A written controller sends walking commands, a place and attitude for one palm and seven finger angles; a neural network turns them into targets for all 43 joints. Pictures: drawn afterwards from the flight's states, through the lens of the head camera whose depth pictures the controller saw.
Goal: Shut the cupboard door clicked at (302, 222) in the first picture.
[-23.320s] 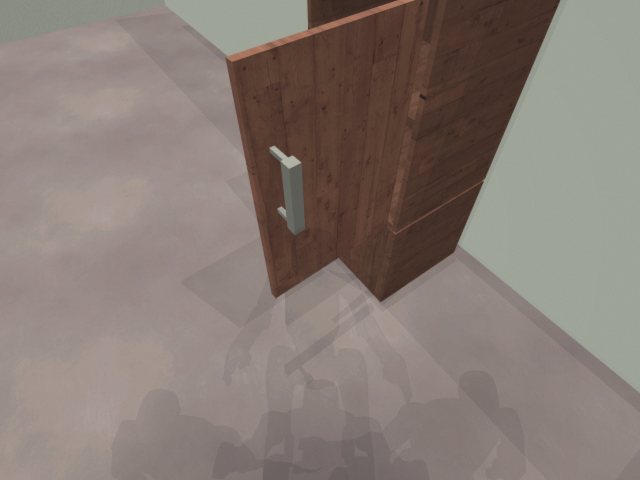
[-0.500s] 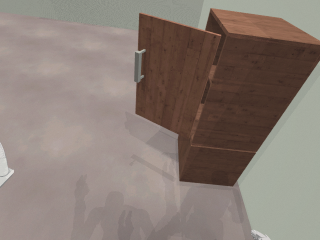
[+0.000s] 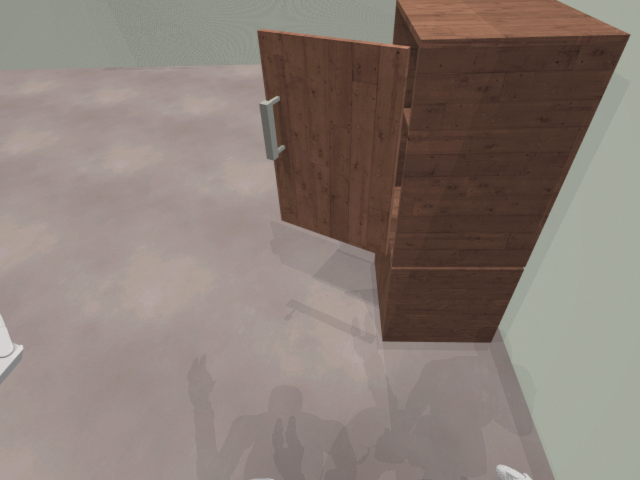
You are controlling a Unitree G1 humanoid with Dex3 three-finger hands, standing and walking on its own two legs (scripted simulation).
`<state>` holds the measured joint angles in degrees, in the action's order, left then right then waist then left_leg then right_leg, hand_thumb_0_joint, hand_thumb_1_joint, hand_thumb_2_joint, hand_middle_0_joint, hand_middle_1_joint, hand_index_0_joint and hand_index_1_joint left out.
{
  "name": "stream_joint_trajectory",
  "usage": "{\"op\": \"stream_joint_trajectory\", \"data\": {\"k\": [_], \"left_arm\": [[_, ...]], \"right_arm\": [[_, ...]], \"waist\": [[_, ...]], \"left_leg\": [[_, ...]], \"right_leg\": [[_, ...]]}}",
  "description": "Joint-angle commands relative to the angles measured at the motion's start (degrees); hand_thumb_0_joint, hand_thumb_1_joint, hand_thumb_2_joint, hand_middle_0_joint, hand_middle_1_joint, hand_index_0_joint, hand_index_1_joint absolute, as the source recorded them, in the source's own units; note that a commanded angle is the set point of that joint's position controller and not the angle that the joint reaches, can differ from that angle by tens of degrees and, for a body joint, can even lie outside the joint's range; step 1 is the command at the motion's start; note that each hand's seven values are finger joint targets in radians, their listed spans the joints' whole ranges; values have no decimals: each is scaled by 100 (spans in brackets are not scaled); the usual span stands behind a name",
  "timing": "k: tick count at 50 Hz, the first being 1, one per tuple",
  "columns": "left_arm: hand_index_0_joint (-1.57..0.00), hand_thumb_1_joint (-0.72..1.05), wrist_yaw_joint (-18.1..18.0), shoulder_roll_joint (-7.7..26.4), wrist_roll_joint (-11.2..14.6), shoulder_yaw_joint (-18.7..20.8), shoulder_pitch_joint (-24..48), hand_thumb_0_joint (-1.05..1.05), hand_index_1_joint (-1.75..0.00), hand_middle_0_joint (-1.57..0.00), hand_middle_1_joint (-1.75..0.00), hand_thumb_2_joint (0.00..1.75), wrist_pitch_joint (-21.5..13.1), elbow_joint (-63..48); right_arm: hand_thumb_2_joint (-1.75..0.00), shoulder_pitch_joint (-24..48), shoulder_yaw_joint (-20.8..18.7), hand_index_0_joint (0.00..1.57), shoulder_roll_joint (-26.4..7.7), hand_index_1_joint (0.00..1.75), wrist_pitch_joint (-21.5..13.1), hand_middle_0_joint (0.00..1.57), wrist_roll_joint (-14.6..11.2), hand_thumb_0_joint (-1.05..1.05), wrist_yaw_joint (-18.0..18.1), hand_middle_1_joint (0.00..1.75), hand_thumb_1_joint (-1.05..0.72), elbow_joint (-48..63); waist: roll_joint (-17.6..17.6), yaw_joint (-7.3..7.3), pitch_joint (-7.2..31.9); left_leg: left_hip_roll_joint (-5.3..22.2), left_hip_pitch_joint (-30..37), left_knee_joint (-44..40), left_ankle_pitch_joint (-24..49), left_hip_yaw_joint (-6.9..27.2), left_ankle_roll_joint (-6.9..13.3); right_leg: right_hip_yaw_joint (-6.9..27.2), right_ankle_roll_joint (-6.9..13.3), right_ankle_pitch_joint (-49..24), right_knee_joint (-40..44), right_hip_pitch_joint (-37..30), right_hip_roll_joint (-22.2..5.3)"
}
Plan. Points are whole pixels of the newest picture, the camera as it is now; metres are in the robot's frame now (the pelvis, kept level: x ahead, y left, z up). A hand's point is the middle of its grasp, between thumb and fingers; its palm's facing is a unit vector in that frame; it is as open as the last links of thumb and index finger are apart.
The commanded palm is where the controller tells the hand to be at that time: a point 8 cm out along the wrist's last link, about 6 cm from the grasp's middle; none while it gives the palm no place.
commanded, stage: stop stepping back and stand still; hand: left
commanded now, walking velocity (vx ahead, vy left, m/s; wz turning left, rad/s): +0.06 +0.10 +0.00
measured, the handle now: (274, 128) +0.99 +0.21 +0.01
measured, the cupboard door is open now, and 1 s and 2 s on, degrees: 62 62 62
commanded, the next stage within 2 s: let the arm hang, fingers relaxed in 1.02 s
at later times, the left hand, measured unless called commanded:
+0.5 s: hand (50, 322) +0.22 +0.30 +0.16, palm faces +0.43 -0.76 -0.49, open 7.4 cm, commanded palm +0.16 +0.33 +0.18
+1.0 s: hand (14, 353) +0.19 +0.32 +0.15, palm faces +0.45 -0.79 -0.42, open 7.4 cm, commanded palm +0.13 +0.36 +0.18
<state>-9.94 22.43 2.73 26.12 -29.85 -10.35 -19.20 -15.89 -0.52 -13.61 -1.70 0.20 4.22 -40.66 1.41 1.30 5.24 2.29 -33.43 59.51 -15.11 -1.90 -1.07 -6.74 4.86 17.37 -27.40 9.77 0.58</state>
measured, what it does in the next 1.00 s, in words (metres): steps on the spot: left foot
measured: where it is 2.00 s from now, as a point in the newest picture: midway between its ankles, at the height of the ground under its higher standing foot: outside the picture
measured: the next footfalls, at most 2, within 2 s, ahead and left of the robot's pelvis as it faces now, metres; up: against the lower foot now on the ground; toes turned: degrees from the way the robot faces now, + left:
left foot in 0.24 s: +0.09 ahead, +0.14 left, +0.00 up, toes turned +7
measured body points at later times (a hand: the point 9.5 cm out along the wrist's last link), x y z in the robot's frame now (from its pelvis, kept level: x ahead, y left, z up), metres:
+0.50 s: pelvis +0.03 +0.03 +0.00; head +0.04 +0.03 +0.45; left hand +0.20 +0.33 +0.19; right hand +0.21 -0.19 -0.09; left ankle +0.05 +0.14 -0.74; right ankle -0.02 -0.06 -0.74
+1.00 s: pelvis +0.00 +0.05 +0.00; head +0.00 +0.06 +0.45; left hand +0.16 +0.36 +0.17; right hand +0.15 -0.18 -0.09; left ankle +0.05 +0.14 -0.74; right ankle -0.02 -0.06 -0.74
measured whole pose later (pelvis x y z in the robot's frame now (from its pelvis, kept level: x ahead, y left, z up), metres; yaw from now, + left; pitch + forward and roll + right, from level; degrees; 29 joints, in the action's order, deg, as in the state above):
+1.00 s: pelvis +0.00 +0.05 +0.00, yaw +2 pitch +1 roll -1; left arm -9.5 21.9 2.8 21.7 -31.5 -8.5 -25.4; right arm -14.7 1.4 -11.8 -3.6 -0.6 5.2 -35.4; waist 0.4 -0.6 2.4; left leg 1.0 -18.3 26.6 -9.5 -5.3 2.8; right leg -5.6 0.2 15.2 -23.8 9.5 -0.1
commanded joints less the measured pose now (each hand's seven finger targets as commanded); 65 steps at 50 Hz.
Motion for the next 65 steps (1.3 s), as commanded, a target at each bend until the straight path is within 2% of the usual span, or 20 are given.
{"op": "stream_joint_trajectory", "data": {"k": [1, 4, 7, 9, 10, 12, 14, 17, 23, 29, 38, 43, 47, 54, 55, 56, 57, 58, 63, 65], "left_arm": [[-20, 90, -17, 835, -113, -226, 1184, 0, -30, -20, -30, 90, -402, -858], [-20, 90, -120, 1282, -154, 56, 1540, 0, -30, -20, -30, 90, -557, -1732], [-20, 90, -189, 1475, -123, 512, 864, 0, -30, -20, -30, 90, -615, -2257], [-20, 90, -230, 1576, -59, 773, 453, 0, -30, -20, -30, 90, -619, -2482], [-20, 90, -233, 1457, -29, 746, 353, 0, -30, -20, -30, 90, -621, -2548], [-20, 90, -251, 1423, 10, 817, 206, 0, -30, -20, -30, 90, -628, -2526], [-20, 90, -192, 1181, 2, 723, -198, 0, -30, -20, -30, 90, -523, -1927], [-20, 90, -44, 1114, -8, 583, -147, 0, -30, -20, -30, 90, -414, -1907], [-20, 90, -37, 1108, 68, 433, -220, 0, -30, -20, -30, 90, -217, -1819], [-20, 90, -90, 1514, 53, 668, 127, 0, -30, -20, -30, 90, -216, -2507], [-20, 90, -69, 1006, 28, 331, 179, 0, -30, -20, -30, 90, -220, -1628], [-20, 90, -49, 945, 0, 214, 233, 0, -30, -20, -30, 90, -215, -1712], [-20, 90, -78, 1055, -32, 287, 314, 0, -30, -20, -30, 90, -261, -2027], [-20, 90, -109, 1191, 6, 512, -4, 0, -30, -20, -30, 90, -269, -1927], [-20, 90, -87, 1015, 24, 351, 3, 0, -30, -20, -30, 90, -256, -1872], [-20, 90, 765, 58, -365, -2096, 307, 0, -30, -20, -30, 90, 544, 2359], [-20, 90, 882, 39, -356, -1991, 428, 0, -30, -20, -30, 90, 1029, 2513], [-20, 90, 917, 14, -347, -2011, 464, 0, -30, -20, -30, 90, 1156, 2427], [-20, 90, 969, 64, -401, -2206, 1173, 0, -30, -20, -30, 90, 1070, 3857], [-20, 90, 941, 0, -386, -2320, 1287, 0, -30, -20, -30, 90, 1101, 4484]], "right_arm": [[-90, 942, -166, 20, -534, 30, -471, 20, -31, 0, 121, 30, -90, 1000], [-90, 987, -258, 20, -599, 30, -619, 20, -29, 0, 186, 30, -90, 1070], [-90, 950, -245, 20, -456, 30, -676, 20, -11, 0, 167, 30, -90, 1223], [-90, 830, -272, 20, -461, 30, -656, 20, -21, 0, 149, 30, -90, 1262], [-90, 762, -264, 20, -454, 30, -624, 20, -36, 0, 145, 30, -90, 1309], [-90, 709, -312, 20, -604, 30, -564, 20, -86, 0, 145, 30, -90, 1390], [-90, 626, -305, 20, -553, 30, -551, 20, -135, 0, 86, 30, -90, 1405], [-90, 687, -213, 20, -534, 30, -518, 20, -132, 0, 36, 30, -90, 1380], [-90, 697, -137, 20, -486, 30, -328, 20, -156, 0, 22, 30, -90, 1441], [-90, 866, -46, 20, -465, 30, -331, 20, -96, 0, 132, 30, -90, 1520], [-90, 785, -38, 20, -478, 30, -413, 20, -80, 0, 122, 30, -90, 1412], [-90, 807, -76, 20, -506, 30, -456, 20, -91, 0, 107, 30, -90, 1444], [-90, 843, -74, 20, -501, 30, -515, 20, -67, 0, 131, 30, -90, 1456], [-90, 786, -80, 20, -481, 30, -552, 20, -40, 0, 129, 30, -90, 1357], [-90, 779, -62, 20, -442, 30, -535, 20, -59, 0, 121, 30, -90, 1363], [-90, 1187, -261, 20, -1590, 30, -908, 20, -135, 0, -414, 30, -90, 292], [-90, 734, -345, 20, -1364, 30, -548, 20, -106, 0, -432, 30, -90, 221], [-90, 652, -320, 20, -1306, 30, -449, 20, -91, 0, -411, 30, -90, 325], [-90, 638, -105, 20, -1197, 30, -81, 20, 24, 0, -425, 30, -90, 81], [-90, 495, -38, 20, -992, 30, 52, 20, 63, 0, -440, 30, -90, -38]], "waist": [[-816, -193, -1146], [-1039, -89, -883], [-645, 77, -538], [-303, 21, -155], [-29, -39, 57], [733, -89, 651], [842, -100, 728], [667, -173, 192], [-432, -219, 614], [493, -176, 495], [505, -201, -395], [249, -192, -283], [484, -179, -137], [364, -154, 126], [296, -175, 47], [290, -270, -588], [342, -256, -91], [335, -244, -193], [-1279, -182, -359], [-1375, -242, -407]], "left_leg": [[114, -154, -638, 377, -208, 78], [21, 400, -1484, 344, -400, 154], [-106, 978, -2327, 258, -515, 223], [-114, 1468, -3042, 462, -432, 217], [-95, 1869, -3425, 865, -367, 230], [608, 2965, -3364, 2867, 419, 538], [947, 3375, -2972, 4323, 663, 716], [881, 2319, -3422, 2971, 553, 380], [423, 1987, -2884, 2180, 113, 200], [526, 2122, -3330, 2044, 369, 253], [537, 1386, -4148, -521, 625, 262], [487, 1420, -4247, -758, 651, 250], [487, 1445, -4358, -813, 697, 257], [423, 1761, -3987, 142, 550, 205], [425, 1797, -3948, 261, 530, 197], [511, 1449, -2917, 1943, 439, 258], [537, 1963, -2914, 2011, 332, 188], [578, 1943, -2959, 1712, 320, 233], [512, 1592, -3169, 953, 754, 427], [351, 1828, -3029, 950, 601, 382]], "right_leg": [[1185, -112, -50, 1565, 636, -1412], [1197, -212, -436, 1465, 375, -1452], [1298, -90, -1347, 1105, -39, -1491], [1177, -91, -2226, 559, -406, -1450], [968, -224, -2638, 144, -506, -1276], [616, -704, -2873, -873, -18, -687], [545, -784, -1724, -766, 505, -298], [466, -578, -1034, 157, -2, -178], [1013, -531, -3420, 186, -503, -777], [744, -477, -1996, 160, -205, -517], [714, -448, -78, 752, 96, -321], [673, -449, 34, 793, 45, -284], [617, -454, -57, 674, -91, -238], [707, -417, -581, 723, -151, -353], [703, -423, -614, 734, -76, -361], [377, -326, -1610, 66, 545, -804], [769, -275, -1350, 248, 622, -803], [672, -307, -929, 237, 735, -755], [787, -176, -59, 254, 716, -685], [910, -74, 20, 372, 911, -871]]}}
